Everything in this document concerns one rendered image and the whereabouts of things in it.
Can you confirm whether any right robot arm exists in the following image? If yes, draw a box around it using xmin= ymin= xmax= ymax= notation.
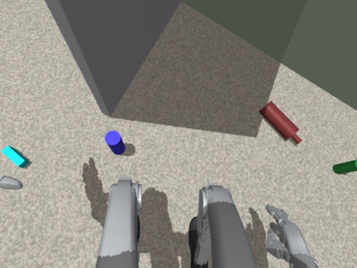
xmin=289 ymin=254 xmax=320 ymax=268

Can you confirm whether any left robot hand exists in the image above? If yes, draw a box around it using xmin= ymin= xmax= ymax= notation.
xmin=0 ymin=174 xmax=23 ymax=190

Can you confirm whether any right robot foot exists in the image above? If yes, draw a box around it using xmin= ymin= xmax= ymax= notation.
xmin=189 ymin=217 xmax=208 ymax=268

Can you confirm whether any right robot hand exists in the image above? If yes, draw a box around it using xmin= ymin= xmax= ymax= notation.
xmin=265 ymin=204 xmax=310 ymax=263

